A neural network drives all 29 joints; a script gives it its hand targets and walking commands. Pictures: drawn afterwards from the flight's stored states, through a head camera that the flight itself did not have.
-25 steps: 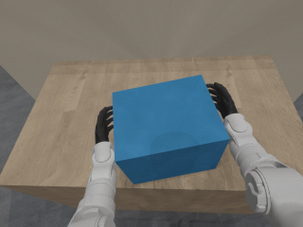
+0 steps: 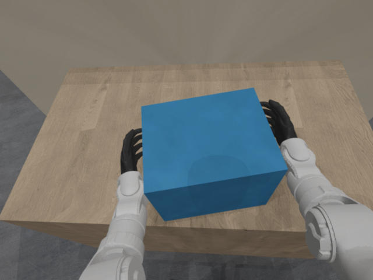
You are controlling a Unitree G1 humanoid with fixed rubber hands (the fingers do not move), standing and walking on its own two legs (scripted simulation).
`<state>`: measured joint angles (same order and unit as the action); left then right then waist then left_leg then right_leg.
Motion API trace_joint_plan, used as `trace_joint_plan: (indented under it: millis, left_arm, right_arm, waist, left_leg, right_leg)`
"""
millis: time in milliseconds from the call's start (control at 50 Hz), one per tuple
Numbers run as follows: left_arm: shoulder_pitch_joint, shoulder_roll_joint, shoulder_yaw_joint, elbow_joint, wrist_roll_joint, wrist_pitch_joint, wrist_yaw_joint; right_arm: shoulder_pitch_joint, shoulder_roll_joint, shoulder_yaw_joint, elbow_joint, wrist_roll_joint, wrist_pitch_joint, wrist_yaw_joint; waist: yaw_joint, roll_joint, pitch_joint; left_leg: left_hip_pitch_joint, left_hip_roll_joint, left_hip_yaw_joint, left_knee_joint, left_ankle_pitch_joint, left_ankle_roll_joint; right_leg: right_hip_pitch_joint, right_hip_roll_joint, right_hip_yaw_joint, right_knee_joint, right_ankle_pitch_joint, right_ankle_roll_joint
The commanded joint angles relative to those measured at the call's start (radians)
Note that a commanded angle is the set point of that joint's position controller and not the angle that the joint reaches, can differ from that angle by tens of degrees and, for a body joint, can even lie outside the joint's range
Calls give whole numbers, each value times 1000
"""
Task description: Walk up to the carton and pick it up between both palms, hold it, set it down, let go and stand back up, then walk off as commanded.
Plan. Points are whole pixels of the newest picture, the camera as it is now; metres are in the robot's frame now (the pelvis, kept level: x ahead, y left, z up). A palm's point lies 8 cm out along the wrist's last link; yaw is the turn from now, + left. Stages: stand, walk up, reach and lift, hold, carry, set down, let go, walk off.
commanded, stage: set down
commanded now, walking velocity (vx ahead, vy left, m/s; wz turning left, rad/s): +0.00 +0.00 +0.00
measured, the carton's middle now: (206, 158) +0.39 +0.03 -0.03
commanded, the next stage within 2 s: none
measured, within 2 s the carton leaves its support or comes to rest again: neither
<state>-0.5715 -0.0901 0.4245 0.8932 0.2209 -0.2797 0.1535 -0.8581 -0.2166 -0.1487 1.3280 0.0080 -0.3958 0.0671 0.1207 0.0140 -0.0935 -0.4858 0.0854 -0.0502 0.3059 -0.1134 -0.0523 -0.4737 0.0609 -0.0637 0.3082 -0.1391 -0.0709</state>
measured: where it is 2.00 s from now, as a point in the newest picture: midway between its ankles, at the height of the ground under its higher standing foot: outside the picture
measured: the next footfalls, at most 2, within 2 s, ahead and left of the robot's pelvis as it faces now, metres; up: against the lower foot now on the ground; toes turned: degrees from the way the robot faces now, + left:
none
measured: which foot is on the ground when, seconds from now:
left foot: down 0.00-1.00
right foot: down 0.00-1.00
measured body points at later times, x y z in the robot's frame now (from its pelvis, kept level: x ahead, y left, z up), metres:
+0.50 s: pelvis -0.01 +0.00 -0.01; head +0.08 -0.01 +0.43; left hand +0.34 +0.20 -0.03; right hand +0.45 -0.15 +0.01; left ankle -0.01 +0.18 -0.74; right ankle -0.01 -0.07 -0.74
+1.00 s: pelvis -0.04 +0.00 -0.02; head +0.03 -0.02 +0.43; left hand +0.30 +0.21 -0.01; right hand +0.39 -0.19 +0.00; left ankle -0.01 +0.18 -0.74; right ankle -0.01 -0.07 -0.74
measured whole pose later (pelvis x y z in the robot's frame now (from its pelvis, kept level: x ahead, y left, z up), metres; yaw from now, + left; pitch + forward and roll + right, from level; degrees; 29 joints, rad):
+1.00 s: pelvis -0.04 +0.00 -0.02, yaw -1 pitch +17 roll +0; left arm -0.42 -0.04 0.19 0.79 -0.03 -0.18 0.21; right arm -0.70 -0.39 0.13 1.26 0.41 -0.34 0.20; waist 0.16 0.01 -0.18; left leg -0.63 0.09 -0.05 0.52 -0.18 -0.07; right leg -0.63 0.06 -0.06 0.54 -0.20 -0.07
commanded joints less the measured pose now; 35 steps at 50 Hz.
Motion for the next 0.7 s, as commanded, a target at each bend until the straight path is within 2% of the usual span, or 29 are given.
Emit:
trace_joint_plan:
  millis: [0,60,80,100,140,160,200,220,240,280,300,320,360,380,400,420,440,460,480,500,520,540,560,580,600,620,640,660,680]
  left_arm:
    - [-291,110,-162,-99,-136,-19,58]
    - [-365,121,-216,-100,-215,-49,56]
    - [-341,119,-224,-73,-221,-55,57]
    - [-343,116,-241,-112,-221,-64,60]
    - [-345,140,-242,-130,-246,-82,66]
    - [-322,142,-228,-118,-222,-79,58]
    - [-295,171,-226,-92,-249,-81,51]
    - [-300,172,-239,-84,-259,-88,49]
    - [-288,163,-237,-91,-252,-81,46]
    - [-295,170,-262,-79,-278,-70,47]
    - [-263,182,-243,-112,-257,-74,50]
    - [-235,178,-237,-125,-252,-66,50]
    - [-196,173,-244,-97,-240,-35,44]
    - [-223,181,-240,-101,-243,-33,39]
    - [-222,177,-248,-91,-236,-30,36]
    - [-258,186,-244,-62,-239,-24,36]
    - [-188,182,-262,-170,-238,-21,44]
    - [-146,170,-282,-202,-256,-15,45]
    - [-164,181,-262,-197,-239,-21,45]
    - [-218,195,-281,-199,-255,-24,43]
    - [-125,179,-285,-283,-254,-24,47]
    - [-56,150,-312,-350,-260,-27,49]
    - [-52,185,-286,-319,-270,-27,44]
    - [-164,224,-265,-292,-255,-38,51]
    - [-76,205,-288,-292,-282,-29,45]
    - [-42,224,-273,-298,-288,-20,41]
    - [-109,196,-314,-280,-295,-10,38]
    - [-61,177,-328,-305,-294,-10,43]
    - [-127,192,-331,-282,-315,-5,40]
  right_arm:
    - [-448,-187,245,-104,213,11,1]
    - [-481,-200,269,-121,254,0,-6]
    - [-477,-192,273,-109,255,-3,-14]
    - [-465,-217,265,-113,255,-10,-11]
    - [-476,-255,265,-171,265,-23,-17]
    - [-462,-249,264,-121,267,-23,-17]
    - [-465,-262,297,-123,277,-20,-13]
    - [-464,-275,314,-132,294,-25,-11]
    - [-456,-281,309,-124,290,-25,-9]
    - [-463,-301,303,-91,324,-19,6]
    - [-413,-293,323,-80,334,-15,7]
    - [-402,-309,329,-108,340,-21,6]
    - [-396,-337,350,-49,373,-4,25]
    - [-402,-332,340,-45,359,-4,24]
    - [-387,-373,308,10,347,-9,29]
    - [-415,-372,332,39,361,1,39]
    - [-318,-373,325,22,382,3,45]
    - [-304,-395,325,-20,382,3,48]
    - [-339,-385,343,-66,393,-9,49]
    - [-355,-397,306,-39,386,-8,52]
    - [-289,-403,318,-126,396,-26,59]
    - [-229,-412,342,-167,428,-42,73]
    - [-237,-412,361,-203,429,-47,70]
    - [-329,-412,341,-155,413,-49,72]
    - [-267,-423,357,-193,429,-51,79]
    - [-227,-406,381,-225,441,-45,84]
    - [-266,-434,347,-173,435,-43,91]
    - [-218,-424,373,-192,456,-38,98]
    - [-272,-411,369,-227,445,-24,104]
  waist:
    - [147,-66,-624]
    - [117,-89,-725]
    - [107,-82,-764]
    - [85,-76,-791]
    - [93,-68,-900]
    - [90,-58,-846]
    - [105,-111,-867]
    - [108,-87,-883]
    - [95,-107,-856]
    - [102,-88,-800]
    - [127,-72,-787]
    - [110,-100,-762]
    - [103,-78,-682]
    - [98,-110,-664]
    - [74,-88,-663]
    - [101,-68,-630]
    - [76,-58,-650]
    - [62,-89,-658]
    - [87,-78,-691]
    - [63,-58,-652]
    - [64,-85,-715]
    - [58,-56,-750]
    - [70,-123,-703]
    - [87,-100,-687]
    - [64,-129,-668]
    - [74,-183,-639]
    - [33,-141,-567]
    - [39,-119,-560]
    - [43,-147,-552]
  left_leg:
    - [11,-69,156,119,384,10]
    - [-48,-70,156,155,376,4]
    - [-33,-69,147,174,384,2]
    - [-15,-66,151,171,371,-9]
    - [11,-69,144,210,436,-23]
    - [16,-69,148,214,446,-24]
    - [-34,-75,144,220,425,-18]
    - [-32,-76,142,219,442,-25]
    - [-39,-74,145,216,445,-21]
    - [-49,-72,142,216,382,-26]
    - [-44,-71,144,217,405,-22]
    - [-55,-66,138,216,410,-17]
    - [-29,-62,114,208,398,-16]
    - [-55,-65,125,213,392,-12]
    - [-38,-62,122,212,387,-20]
    - [-49,-64,124,197,328,-21]
    - [27,-55,112,209,388,-17]
    - [49,-51,110,225,403,-14]
    - [34,-57,106,218,396,-17]
    - [13,-56,110,214,338,-19]
    - [50,-54,108,233,428,-11]
    - [93,-52,82,221,473,-14]
    - [19,-62,105,235,437,1]
    - [-17,-66,108,222,351,-10]
    - [-13,-65,104,229,381,-1]
    - [-47,-67,107,226,335,15]
    - [-51,-70,105,202,237,12]
    - [-25,-68,100,211,266,15]
    - [-60,-68,103,201,191,22]
  right_leg:
    - [355,10,81,97,319,71]
    - [316,13,78,138,372,80]
    - [302,7,84,145,378,75]
    - [308,17,64,147,343,73]
    - [275,28,60,170,396,68]
    - [275,22,59,172,426,73]
    - [344,13,78,195,467,81]
    - [336,12,71,205,466,84]
    - [339,24,65,200,475,82]
    - [283,20,63,198,356,81]
    - [308,17,75,198,361,76]
    - [329,21,69,210,402,82]
    - [311,20,72,197,365,77]
    - [339,21,75,202,398,79]
    - [300,29,67,199,383,73]
    - [257,27,64,185,268,65]
    - [264,33,62,178,300,55]
    - [267,41,60,178,333,63]
    - [287,38,59,183,331,62]
    - [264,30,61,173,272,64]
    - [290,41,56,189,375,70]
    - [305,40,54,193,428,72]
    - [335,32,75,202,440,87]
    - [316,22,77,200,332,83]
    - [357,25,79,209,403,83]
    - [391,14,95,208,382,92]
    - [309,10,83,182,241,96]
    - [306,11,91,180,219,80]
    - [292,12,90,175,119,79]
